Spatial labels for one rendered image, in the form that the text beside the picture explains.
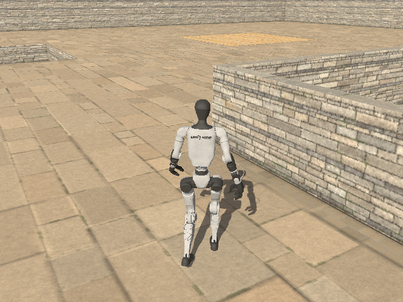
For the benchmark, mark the robot left upper arm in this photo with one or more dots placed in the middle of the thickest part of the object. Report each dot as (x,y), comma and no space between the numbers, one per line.
(178,143)

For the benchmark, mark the robot right upper arm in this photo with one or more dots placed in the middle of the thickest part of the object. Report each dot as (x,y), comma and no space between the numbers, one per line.
(224,143)

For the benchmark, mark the robot left forearm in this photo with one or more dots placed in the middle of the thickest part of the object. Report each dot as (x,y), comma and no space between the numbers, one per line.
(173,162)

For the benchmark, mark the right robot shin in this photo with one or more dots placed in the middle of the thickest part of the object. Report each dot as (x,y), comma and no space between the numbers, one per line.
(214,221)

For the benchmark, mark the robot right forearm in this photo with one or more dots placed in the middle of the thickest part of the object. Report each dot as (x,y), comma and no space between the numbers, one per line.
(233,170)

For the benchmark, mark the robot right hand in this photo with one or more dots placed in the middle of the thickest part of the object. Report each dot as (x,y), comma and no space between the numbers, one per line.
(240,190)

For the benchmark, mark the humanoid robot head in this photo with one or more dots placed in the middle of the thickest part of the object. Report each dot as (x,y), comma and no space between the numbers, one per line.
(202,108)

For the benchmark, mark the robot left hand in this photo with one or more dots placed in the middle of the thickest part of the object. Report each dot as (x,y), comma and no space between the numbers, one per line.
(174,172)

